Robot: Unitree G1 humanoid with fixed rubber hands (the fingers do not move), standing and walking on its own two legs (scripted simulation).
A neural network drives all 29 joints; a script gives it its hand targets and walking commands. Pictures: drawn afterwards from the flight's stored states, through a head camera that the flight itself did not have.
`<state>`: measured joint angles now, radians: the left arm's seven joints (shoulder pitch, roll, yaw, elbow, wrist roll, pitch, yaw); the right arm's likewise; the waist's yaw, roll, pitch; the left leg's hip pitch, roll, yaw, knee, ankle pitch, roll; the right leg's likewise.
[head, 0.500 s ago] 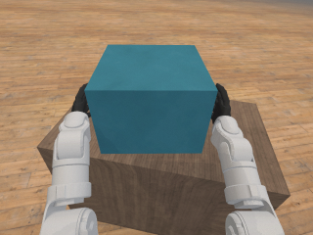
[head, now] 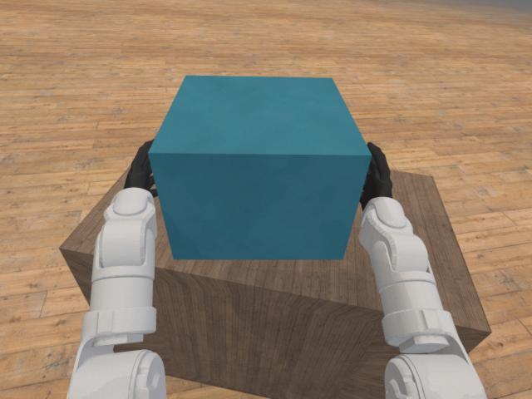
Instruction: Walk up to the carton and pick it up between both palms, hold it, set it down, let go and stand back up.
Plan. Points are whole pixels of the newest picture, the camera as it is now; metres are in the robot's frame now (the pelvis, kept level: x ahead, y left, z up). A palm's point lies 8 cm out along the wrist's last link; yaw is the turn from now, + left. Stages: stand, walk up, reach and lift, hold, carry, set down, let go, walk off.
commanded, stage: hold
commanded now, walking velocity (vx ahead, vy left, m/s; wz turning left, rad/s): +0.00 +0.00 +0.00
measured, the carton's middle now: (259, 161) +0.43 +0.01 +0.18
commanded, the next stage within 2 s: set down in 1.62 s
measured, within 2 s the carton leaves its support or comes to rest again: neither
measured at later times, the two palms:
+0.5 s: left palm (140, 194) +0.35 +0.18 +0.17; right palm (375, 197) +0.35 -0.16 +0.17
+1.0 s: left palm (138, 191) +0.34 +0.18 +0.17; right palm (376, 197) +0.35 -0.16 +0.18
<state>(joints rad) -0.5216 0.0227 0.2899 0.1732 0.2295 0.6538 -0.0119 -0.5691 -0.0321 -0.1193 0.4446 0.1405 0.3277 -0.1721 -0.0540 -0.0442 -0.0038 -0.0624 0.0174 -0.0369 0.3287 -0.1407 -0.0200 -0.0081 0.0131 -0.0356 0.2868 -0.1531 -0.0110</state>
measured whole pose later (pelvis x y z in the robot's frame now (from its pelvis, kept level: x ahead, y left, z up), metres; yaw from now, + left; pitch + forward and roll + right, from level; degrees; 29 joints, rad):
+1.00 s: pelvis +0.00 +0.00 +0.00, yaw +0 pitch -8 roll +0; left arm -0.53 0.02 0.31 0.17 0.24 0.67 -0.02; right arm -0.57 -0.02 -0.13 0.42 0.13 0.36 -0.18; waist -0.05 -0.03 0.00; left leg -0.05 0.02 -0.04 0.32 -0.13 -0.02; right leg 0.00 0.01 -0.04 0.29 -0.15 -0.02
